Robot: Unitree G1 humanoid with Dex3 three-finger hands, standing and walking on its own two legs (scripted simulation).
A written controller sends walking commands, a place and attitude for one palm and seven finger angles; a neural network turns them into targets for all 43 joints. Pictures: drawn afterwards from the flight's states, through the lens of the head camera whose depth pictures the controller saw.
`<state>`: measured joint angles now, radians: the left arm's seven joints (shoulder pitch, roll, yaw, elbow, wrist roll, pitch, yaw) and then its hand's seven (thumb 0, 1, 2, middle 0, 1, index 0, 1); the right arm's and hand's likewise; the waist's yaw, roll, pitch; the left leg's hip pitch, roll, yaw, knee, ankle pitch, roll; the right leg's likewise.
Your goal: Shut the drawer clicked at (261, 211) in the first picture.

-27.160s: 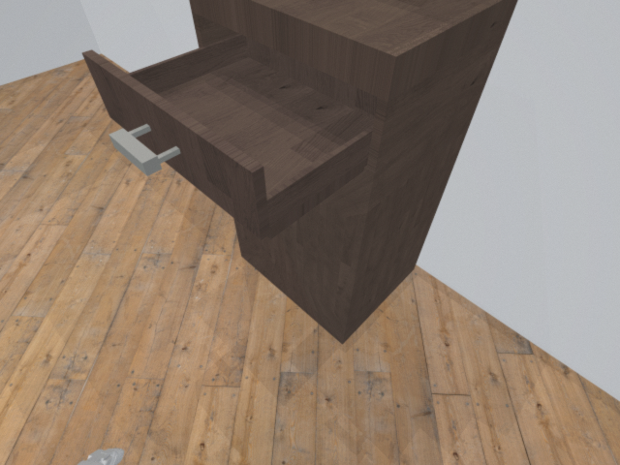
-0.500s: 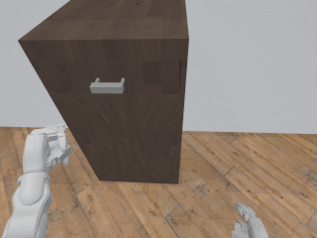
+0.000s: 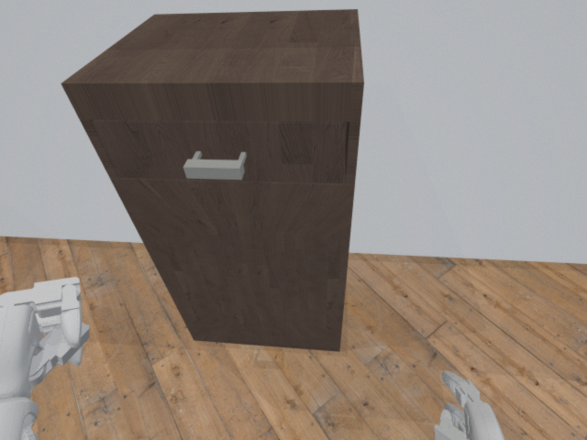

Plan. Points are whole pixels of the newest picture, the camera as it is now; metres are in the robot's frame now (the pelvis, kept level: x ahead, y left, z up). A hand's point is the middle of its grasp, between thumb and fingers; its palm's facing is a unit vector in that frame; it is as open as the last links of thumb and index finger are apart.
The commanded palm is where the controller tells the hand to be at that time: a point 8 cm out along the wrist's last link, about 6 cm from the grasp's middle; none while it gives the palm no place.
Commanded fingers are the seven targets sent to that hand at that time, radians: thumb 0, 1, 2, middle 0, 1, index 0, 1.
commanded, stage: draw the hand back to the body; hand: left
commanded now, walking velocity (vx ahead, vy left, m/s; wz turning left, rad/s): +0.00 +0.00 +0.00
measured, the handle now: (217, 162) +0.58 +0.24 +0.07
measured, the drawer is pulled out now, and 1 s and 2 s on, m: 0.00 0.00 0.00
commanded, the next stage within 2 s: step back with the hand held close in 0.04 s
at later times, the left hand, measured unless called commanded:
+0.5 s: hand (86, 326) +0.18 +0.25 +0.14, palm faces +0.25 -0.83 -0.50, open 3.3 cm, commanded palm +0.12 +0.30 +0.17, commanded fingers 0.00 0.90 0.90 -1.40 -1.60 -1.40 -1.60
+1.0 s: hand (28, 386) +0.11 +0.26 +0.16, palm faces +0.35 -0.81 -0.47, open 3.3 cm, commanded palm +0.05 +0.31 +0.17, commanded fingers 0.00 0.90 0.90 -1.40 -1.60 -1.40 -1.60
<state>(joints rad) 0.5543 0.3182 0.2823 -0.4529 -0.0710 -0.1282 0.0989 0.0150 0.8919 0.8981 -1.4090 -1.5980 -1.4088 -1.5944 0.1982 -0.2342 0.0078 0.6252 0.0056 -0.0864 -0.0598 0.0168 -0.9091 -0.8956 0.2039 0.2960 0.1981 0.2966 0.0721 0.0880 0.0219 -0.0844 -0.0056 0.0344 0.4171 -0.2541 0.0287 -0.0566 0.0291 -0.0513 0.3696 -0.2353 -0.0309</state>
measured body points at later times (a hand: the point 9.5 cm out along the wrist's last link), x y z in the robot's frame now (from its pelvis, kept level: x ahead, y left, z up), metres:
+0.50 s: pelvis -0.02 +0.02 +0.00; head +0.01 +0.01 +0.45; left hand +0.16 +0.29 +0.17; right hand +0.15 -0.24 -0.09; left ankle -0.01 +0.10 -0.74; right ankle -0.01 -0.10 -0.74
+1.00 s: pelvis -0.08 +0.03 -0.02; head -0.06 +0.04 +0.43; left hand +0.09 +0.30 +0.18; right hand +0.08 -0.21 -0.09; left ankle -0.01 +0.10 -0.74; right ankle -0.02 -0.10 -0.74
